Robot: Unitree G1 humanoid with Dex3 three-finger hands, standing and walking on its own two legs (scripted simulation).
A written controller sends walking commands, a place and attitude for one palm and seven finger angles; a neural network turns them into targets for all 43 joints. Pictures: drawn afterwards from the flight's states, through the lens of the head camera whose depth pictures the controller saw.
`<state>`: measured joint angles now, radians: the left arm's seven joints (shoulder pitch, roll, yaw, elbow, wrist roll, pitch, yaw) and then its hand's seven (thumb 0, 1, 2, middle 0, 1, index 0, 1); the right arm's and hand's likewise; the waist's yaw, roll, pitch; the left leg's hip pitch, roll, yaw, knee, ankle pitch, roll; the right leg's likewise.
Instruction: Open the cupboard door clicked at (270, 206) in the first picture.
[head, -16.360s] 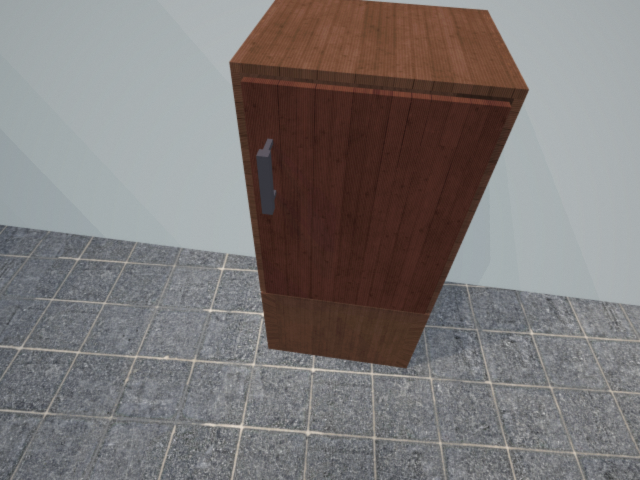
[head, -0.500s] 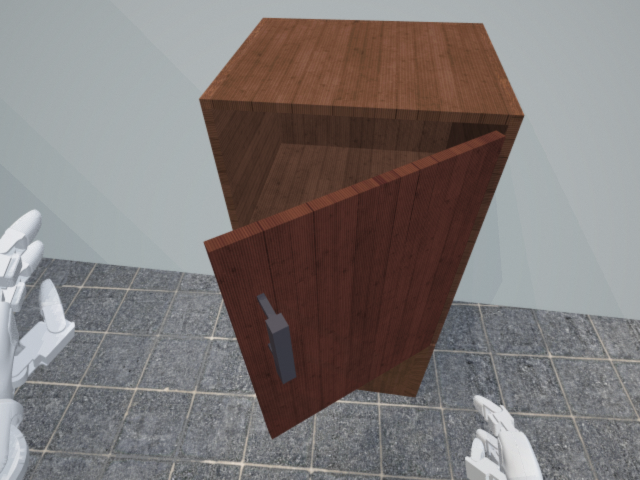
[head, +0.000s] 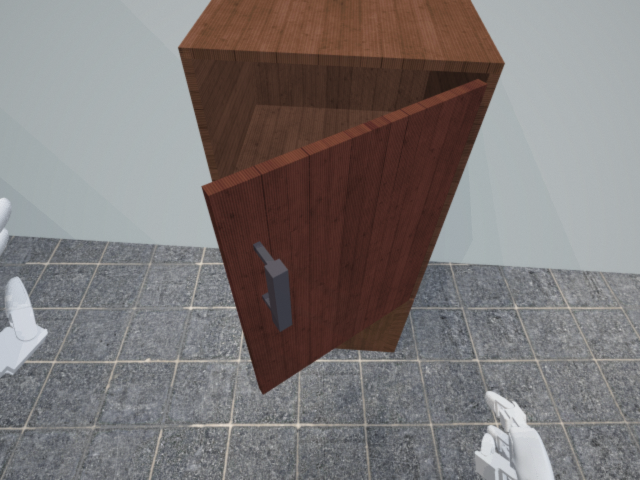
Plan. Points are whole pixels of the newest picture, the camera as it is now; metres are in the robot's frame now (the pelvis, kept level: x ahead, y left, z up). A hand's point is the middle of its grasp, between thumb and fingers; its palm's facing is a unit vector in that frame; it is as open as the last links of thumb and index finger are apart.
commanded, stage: step back with the hand held close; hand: left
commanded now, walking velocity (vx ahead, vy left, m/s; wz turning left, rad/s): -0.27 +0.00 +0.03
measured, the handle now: (272, 287) +0.35 +0.09 +0.03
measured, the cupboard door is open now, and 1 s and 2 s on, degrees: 38 38 38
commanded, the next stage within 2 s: stop stepping back and stand still in 0.92 s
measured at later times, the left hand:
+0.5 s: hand out of the picture +0.15 +0.26 +0.17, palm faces +0.46 -0.72 -0.51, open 7.4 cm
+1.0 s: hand out of the picture +0.08 +0.22 +0.17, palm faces +0.25 -0.78 -0.58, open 7.4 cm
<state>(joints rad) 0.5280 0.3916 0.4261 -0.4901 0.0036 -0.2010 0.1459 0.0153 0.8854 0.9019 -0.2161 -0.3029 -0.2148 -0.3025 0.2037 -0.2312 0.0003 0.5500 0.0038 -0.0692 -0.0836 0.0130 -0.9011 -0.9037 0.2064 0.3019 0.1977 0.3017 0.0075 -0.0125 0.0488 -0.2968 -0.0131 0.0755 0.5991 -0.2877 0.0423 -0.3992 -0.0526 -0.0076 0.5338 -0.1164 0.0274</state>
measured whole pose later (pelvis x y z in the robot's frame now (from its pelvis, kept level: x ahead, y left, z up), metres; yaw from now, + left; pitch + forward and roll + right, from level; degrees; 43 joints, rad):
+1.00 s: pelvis -0.15 -0.02 +0.01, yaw -2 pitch +4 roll +0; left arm 0.59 0.52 0.47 -0.58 -0.04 -0.21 0.12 0.01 0.88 0.90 -0.22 -0.30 -0.22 -0.30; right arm 0.11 -0.21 -0.02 0.59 -0.01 -0.12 -0.07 0.01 -0.90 -0.90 0.21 0.30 0.20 0.30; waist -0.02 -0.07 0.07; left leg -0.33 -0.02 0.04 0.42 -0.16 0.03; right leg -0.38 0.04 0.03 0.68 -0.39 0.01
